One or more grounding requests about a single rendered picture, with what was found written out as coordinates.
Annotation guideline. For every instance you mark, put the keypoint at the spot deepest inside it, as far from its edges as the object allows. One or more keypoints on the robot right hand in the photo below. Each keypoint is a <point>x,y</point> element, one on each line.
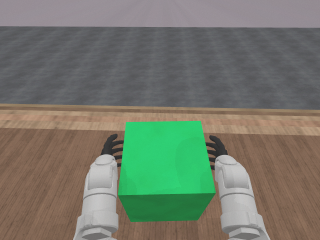
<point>218,146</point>

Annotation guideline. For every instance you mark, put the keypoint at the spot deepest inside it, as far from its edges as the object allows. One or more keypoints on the robot right forearm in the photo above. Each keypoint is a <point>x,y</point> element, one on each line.
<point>240,218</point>

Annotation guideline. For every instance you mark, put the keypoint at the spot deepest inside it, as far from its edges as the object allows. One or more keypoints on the robot left forearm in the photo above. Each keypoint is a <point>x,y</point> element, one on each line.
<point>98,218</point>

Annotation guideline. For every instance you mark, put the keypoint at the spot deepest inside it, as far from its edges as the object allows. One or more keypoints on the robot left hand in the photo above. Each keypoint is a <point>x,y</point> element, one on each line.
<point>109,144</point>

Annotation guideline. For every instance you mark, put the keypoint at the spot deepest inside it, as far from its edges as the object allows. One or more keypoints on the carton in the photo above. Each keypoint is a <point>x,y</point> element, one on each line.
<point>165,171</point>

